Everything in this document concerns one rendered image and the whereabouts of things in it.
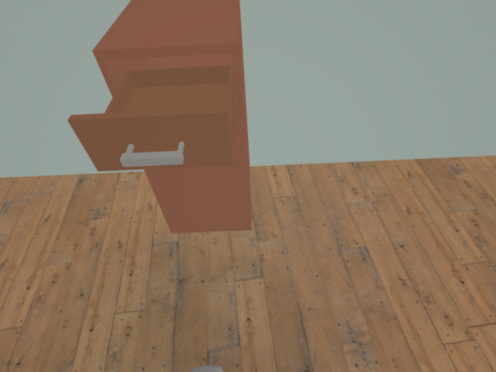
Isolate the handle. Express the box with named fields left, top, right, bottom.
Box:
left=120, top=142, right=184, bottom=167

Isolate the drawer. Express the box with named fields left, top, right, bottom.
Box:
left=67, top=64, right=236, bottom=171

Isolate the cabinet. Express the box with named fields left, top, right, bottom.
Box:
left=92, top=0, right=252, bottom=233

